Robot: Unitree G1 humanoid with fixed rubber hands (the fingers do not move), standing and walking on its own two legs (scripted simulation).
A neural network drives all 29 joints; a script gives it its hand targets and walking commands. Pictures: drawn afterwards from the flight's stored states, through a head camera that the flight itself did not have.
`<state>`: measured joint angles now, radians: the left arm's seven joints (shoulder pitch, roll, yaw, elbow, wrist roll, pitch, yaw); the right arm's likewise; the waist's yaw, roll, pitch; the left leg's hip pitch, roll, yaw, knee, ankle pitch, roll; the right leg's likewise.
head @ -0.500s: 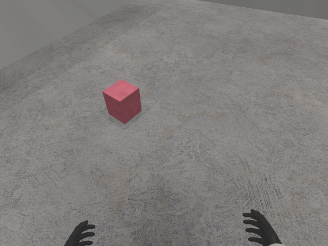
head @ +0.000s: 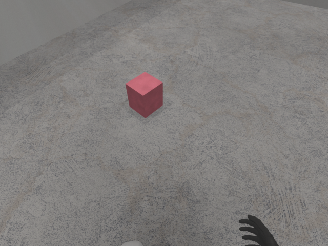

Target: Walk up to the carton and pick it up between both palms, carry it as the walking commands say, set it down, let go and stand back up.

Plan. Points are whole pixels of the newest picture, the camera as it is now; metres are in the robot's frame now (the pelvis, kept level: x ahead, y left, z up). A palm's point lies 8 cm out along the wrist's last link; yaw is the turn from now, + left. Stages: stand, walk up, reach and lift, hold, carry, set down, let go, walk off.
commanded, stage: walk up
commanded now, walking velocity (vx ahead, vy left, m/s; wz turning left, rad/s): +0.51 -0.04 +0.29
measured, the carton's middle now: (145, 95) +1.29 +0.16 -0.63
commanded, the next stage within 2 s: none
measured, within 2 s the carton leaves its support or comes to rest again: neither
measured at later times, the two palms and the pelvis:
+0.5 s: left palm (80, 166) +0.37 +0.28 -0.11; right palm (257, 245) +0.14 -0.21 -0.08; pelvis +0.19 +0.05 +0.01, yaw +3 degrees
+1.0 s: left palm (83, 152) +0.45 +0.31 -0.15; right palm (211, 120) +0.56 -0.17 -0.11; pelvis +0.44 +0.06 -0.02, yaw +6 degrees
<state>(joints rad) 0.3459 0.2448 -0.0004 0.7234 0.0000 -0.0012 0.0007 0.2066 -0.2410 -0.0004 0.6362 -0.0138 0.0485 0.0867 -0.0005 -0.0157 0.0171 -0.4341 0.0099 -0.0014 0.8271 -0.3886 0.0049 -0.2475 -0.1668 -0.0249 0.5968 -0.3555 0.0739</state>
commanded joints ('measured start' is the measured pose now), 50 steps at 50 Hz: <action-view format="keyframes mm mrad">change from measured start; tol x32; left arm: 1 -237 129 76 -156 51 -12 -28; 23 -508 28 43 -137 18 -3 -59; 30 225 266 131 118 58 -38 -2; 50 -133 93 70 -43 35 -18 -32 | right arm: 1 417 -340 -109 104 -16 -83 -73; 50 247 -223 -75 198 -12 -120 -87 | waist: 1 -157 279 -104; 24 -151 204 -5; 30 184 -233 -505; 38 -11 -156 185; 43 -110 -199 163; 46 -197 442 59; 50 -83 137 72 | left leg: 1 499 399 -781 -665 -251 94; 4 341 313 -664 -686 -254 55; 9 564 210 -459 -487 625 -21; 26 465 126 -217 -276 1388 22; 28 121 106 -188 71 1162 -13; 29 -224 -51 -96 471 167 -54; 30 -383 -57 -82 664 -175 -35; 44 359 24 117 -214 103 -3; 46 400 425 -744 -701 -358 123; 50 327 310 -637 -640 -116 122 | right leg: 1 -574 128 84 679 -209 -65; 23 -564 163 -54 190 75 -18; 27 124 199 -98 -119 142 -78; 30 834 -370 466 -60 760 -365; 41 -138 -76 67 -392 -52 -186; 46 -470 185 4 559 -250 -74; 50 -382 114 85 591 -51 -74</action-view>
